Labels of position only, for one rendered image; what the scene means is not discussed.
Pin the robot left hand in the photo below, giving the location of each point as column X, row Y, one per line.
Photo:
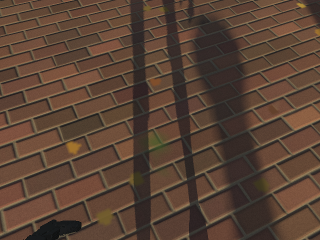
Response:
column 55, row 229

